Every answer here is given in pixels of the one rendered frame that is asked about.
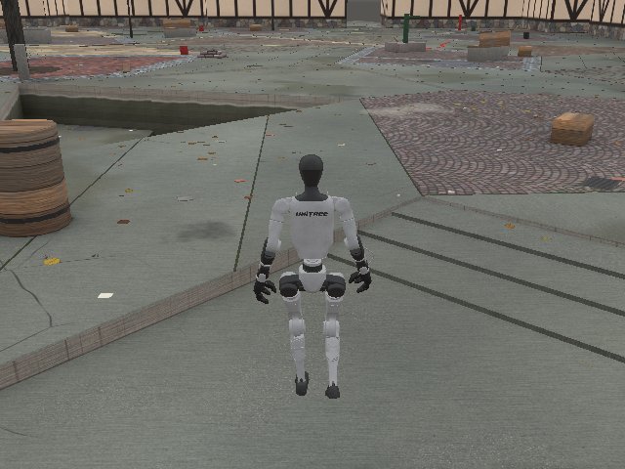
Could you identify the robot left foot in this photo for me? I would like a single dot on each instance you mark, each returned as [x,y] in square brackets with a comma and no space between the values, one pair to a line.
[301,387]

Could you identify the left robot hand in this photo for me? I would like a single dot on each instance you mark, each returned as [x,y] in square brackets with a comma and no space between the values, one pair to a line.
[260,287]

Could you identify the robot left upper arm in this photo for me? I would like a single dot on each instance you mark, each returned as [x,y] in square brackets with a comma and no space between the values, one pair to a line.
[281,206]

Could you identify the robot left thigh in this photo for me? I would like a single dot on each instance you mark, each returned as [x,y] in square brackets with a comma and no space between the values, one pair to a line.
[289,289]

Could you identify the robot right forearm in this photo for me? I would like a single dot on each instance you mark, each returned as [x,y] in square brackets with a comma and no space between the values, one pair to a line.
[360,259]

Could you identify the robot right upper arm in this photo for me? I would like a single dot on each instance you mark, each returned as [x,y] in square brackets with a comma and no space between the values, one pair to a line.
[341,205]

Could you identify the right robot hand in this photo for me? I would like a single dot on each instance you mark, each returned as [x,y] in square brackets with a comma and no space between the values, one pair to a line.
[357,278]

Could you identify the robot left forearm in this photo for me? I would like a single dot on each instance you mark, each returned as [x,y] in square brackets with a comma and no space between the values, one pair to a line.
[265,264]

